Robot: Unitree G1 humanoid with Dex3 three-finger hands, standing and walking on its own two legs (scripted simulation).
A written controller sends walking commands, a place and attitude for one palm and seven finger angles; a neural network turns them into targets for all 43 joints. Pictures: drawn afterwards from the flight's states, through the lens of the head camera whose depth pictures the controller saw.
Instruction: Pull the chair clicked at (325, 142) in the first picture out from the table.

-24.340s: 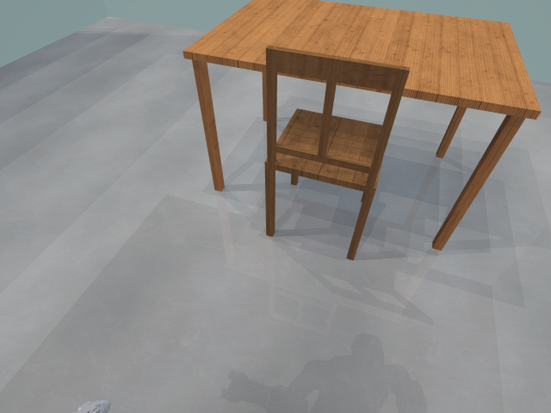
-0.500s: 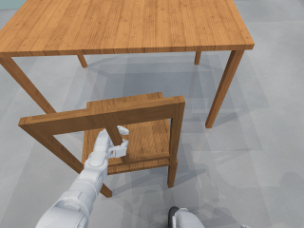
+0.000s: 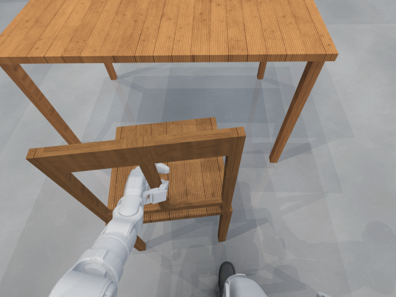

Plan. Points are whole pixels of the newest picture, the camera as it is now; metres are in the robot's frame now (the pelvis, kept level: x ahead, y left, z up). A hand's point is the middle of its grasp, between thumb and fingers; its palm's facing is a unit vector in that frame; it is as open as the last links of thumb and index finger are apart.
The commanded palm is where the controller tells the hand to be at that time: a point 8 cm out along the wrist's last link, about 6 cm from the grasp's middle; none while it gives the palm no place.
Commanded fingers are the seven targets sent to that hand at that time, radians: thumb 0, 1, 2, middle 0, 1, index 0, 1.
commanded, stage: step backward, pulling the chair out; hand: left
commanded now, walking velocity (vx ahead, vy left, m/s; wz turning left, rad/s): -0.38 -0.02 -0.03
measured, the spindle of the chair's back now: (157, 187) +0.37 +0.12 -0.09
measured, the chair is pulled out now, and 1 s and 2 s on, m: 0.28 0.27 0.27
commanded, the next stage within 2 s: stop walking, hand still on the chair in 1.36 s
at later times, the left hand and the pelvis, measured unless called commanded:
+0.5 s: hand (160, 188) +0.35 +0.10 -0.06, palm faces -0.08 -0.98 -0.18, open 5.9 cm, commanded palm +0.36 +0.15 -0.05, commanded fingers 0.00 0.90 0.90 -0.50 -1.45 -0.50 -1.45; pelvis +0.01 +0.01 +0.00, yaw -1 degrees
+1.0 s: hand (159, 187) +0.36 +0.10 -0.06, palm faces -0.06 -0.98 -0.19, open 5.9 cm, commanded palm +0.36 +0.15 -0.05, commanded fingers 0.00 0.90 0.90 -0.50 -1.45 -0.50 -1.45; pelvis +0.01 +0.00 +0.00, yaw +0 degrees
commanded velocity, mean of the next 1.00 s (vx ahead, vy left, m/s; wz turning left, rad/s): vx -0.38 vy -0.02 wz -0.02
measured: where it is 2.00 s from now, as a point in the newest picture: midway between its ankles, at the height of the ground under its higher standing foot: outside the picture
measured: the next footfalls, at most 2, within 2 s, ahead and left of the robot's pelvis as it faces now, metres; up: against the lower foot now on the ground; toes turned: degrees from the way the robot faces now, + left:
none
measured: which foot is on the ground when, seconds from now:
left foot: down 0.00-1.00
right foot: down 0.00-1.00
